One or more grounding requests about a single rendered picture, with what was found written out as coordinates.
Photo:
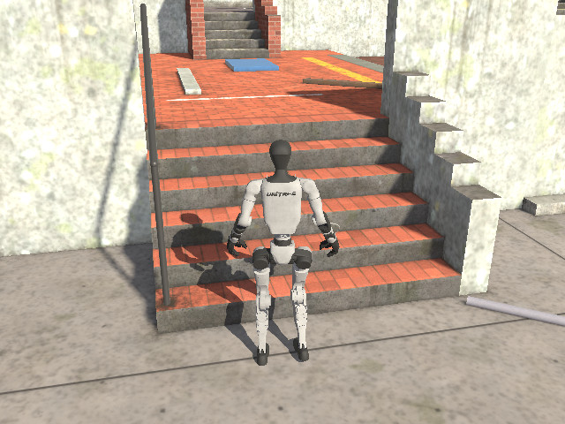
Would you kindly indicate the humanoid robot head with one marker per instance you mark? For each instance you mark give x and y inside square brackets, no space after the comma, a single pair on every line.
[280,152]

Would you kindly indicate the robot right upper arm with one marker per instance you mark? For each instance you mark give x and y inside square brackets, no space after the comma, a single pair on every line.
[309,186]

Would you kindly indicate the left robot forearm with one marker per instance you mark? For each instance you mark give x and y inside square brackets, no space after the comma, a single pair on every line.
[237,231]

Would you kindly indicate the robot left upper arm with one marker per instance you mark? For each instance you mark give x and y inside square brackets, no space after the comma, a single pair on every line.
[253,187]

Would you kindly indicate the right robot forearm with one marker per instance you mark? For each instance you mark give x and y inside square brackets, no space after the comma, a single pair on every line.
[327,230]

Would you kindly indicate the right robot hand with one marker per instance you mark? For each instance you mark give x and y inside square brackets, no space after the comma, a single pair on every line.
[334,245]

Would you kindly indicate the robot right foot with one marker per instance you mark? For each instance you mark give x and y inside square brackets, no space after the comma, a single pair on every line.
[302,353]

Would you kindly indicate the left robot hand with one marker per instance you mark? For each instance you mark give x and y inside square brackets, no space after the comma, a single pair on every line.
[230,246]

